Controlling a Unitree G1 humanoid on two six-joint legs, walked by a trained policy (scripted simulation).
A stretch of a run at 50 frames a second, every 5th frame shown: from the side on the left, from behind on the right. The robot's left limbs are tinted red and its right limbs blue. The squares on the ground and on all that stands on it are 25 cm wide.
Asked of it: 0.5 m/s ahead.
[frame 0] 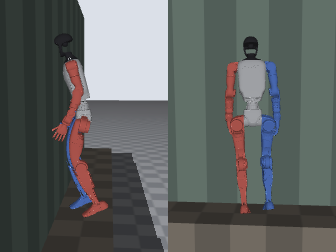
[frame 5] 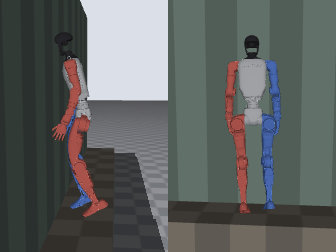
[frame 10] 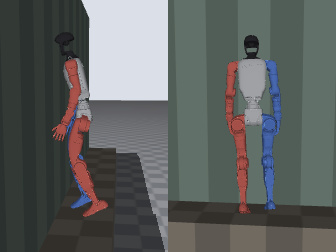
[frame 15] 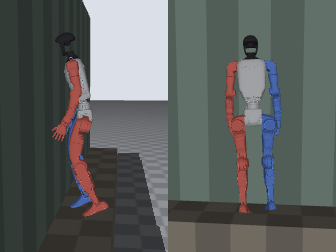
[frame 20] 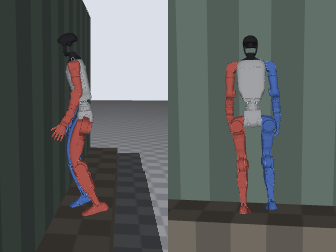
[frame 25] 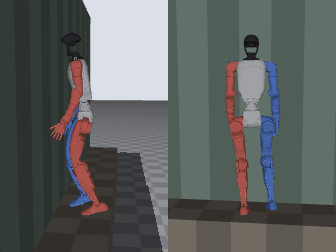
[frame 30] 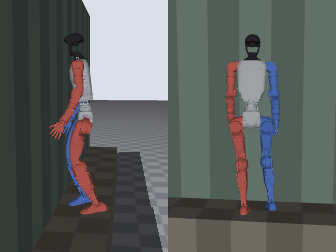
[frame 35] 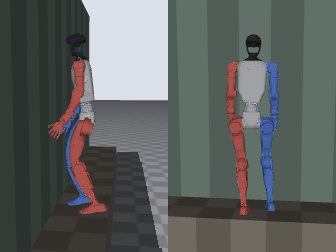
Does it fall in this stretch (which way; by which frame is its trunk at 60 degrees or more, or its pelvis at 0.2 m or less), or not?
no
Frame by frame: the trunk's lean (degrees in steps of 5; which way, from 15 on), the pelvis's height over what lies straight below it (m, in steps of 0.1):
0: 20 forward, 0.8
5: 15 forward, 0.8
10: 15 forward, 0.8
15: 15 forward, 0.8
20: 15 forward, 0.8
25: 10, 0.8
30: 10, 0.8
35: 10, 0.8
